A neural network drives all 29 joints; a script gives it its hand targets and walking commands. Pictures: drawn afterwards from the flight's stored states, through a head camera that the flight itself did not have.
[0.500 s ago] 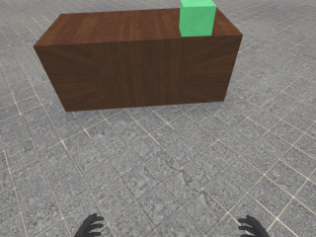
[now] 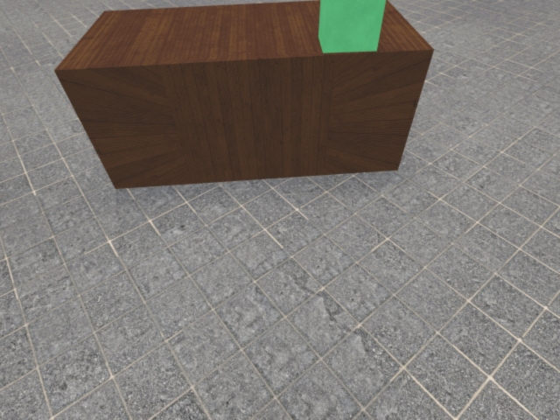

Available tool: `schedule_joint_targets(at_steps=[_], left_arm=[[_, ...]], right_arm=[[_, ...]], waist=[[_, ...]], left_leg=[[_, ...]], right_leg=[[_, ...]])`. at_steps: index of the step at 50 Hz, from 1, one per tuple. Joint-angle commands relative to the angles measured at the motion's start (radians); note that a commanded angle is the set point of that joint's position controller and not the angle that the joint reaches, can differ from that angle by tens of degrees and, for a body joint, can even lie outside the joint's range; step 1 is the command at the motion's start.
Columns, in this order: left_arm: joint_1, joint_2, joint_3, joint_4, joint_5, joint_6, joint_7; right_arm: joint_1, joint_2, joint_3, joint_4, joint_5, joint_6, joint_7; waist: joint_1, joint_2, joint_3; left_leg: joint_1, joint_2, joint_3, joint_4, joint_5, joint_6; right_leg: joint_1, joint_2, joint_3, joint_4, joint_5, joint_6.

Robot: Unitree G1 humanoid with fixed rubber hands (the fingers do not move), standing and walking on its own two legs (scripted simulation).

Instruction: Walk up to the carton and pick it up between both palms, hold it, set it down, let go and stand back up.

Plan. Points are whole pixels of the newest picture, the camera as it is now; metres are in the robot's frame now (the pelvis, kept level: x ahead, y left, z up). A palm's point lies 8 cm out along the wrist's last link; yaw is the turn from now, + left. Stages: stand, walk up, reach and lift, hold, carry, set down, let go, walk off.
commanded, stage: stand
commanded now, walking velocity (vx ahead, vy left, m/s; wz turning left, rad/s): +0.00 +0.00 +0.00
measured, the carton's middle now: (349, 18) +1.59 -0.22 -0.02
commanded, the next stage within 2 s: none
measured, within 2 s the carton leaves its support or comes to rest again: neither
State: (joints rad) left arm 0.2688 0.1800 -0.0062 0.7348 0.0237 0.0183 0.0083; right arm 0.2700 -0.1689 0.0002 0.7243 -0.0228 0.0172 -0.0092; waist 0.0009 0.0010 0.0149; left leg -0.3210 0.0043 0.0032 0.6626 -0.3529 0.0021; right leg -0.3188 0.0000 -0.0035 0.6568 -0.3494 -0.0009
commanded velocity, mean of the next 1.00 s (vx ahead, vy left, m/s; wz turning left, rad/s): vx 0.00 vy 0.00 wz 0.00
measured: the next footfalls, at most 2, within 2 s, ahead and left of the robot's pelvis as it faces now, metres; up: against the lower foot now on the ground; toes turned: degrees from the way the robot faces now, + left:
none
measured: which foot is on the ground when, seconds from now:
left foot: down 0.00-1.00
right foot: down 0.00-1.00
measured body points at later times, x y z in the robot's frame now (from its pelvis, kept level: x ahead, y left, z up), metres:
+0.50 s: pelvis +0.00 +0.00 +0.01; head +0.02 +0.00 +0.46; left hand +0.07 +0.23 -0.13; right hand +0.07 -0.23 -0.13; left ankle +0.00 +0.12 -0.72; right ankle +0.00 -0.12 -0.72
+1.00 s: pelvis +0.01 +0.00 +0.02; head +0.02 +0.00 +0.47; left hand +0.01 +0.21 -0.14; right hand +0.00 -0.21 -0.14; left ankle +0.00 +0.12 -0.72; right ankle +0.00 -0.12 -0.72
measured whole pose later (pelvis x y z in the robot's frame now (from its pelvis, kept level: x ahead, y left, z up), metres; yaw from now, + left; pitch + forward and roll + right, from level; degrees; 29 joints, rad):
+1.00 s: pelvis +0.01 +0.00 +0.02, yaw +0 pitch -2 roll +0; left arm 0.28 0.13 0.02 1.11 0.01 0.00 0.04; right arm 0.30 -0.11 -0.03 1.09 -0.01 0.00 -0.04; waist 0.00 0.00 0.04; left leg -0.17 0.00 0.00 0.47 -0.27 0.00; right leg -0.17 0.00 0.00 0.47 -0.26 0.00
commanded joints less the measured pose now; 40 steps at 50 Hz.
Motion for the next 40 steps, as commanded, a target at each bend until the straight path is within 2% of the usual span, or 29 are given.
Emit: schedule_joint_targets(at_steps=[1, 18, 40], left_arm=[[-0.005, 0.091, 0.031, -0.073, 0.0, -0.026, 0.008], [0.018, 0.091, 0.044, 0.038, -0.004, -0.033, 0.016], [0.062, 0.051, 0.046, 0.284, -0.01, -0.032, 0.031]], right_arm=[[-0.003, -0.099, -0.032, -0.072, -0.001, -0.025, -0.008], [0.025, -0.097, -0.047, 0.035, 0.004, -0.032, -0.016], [0.078, -0.053, -0.05, 0.281, 0.009, -0.033, -0.031]], waist=[[0.0, 0.005, -0.052], [0.0, 0.003, -0.03], [0.0, 0.003, 0.035]], left_leg=[[0.015, 0.044, -0.062, -0.13, 0.177, 0.041], [0.044, 0.052, -0.072, -0.181, 0.194, 0.046], [0.112, 0.065, -0.071, -0.263, 0.24, 0.038]], right_leg=[[0.015, -0.042, 0.057, -0.117, 0.175, -0.04], [0.046, -0.053, 0.07, -0.17, 0.194, -0.045], [0.115, -0.067, 0.074, -0.252, 0.242, -0.039]])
